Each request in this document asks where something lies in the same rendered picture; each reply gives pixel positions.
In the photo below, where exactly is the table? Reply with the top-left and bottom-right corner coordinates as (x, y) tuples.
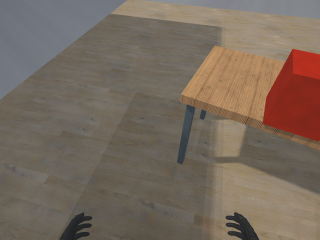
(177, 45), (320, 165)

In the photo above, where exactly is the carton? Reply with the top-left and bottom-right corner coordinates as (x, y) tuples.
(262, 49), (320, 141)

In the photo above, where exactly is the left robot hand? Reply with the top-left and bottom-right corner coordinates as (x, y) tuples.
(59, 212), (92, 240)

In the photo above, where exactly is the right robot hand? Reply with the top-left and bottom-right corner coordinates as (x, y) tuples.
(225, 212), (259, 240)

